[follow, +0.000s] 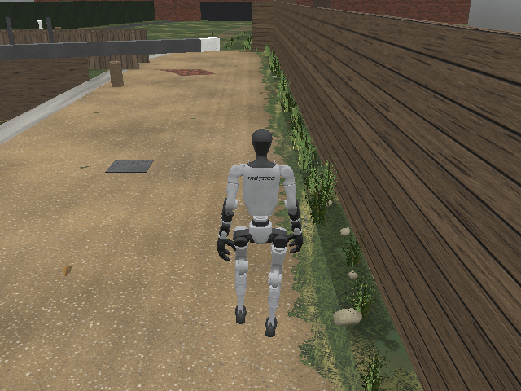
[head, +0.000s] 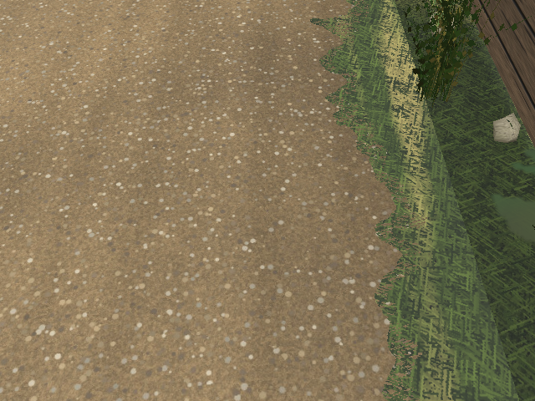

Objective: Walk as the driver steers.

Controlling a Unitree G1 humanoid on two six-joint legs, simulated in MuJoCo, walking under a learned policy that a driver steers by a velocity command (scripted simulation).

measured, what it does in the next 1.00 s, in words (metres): steps on the spot: left foot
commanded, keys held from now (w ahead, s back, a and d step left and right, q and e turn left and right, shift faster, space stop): no key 0.72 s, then w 0.28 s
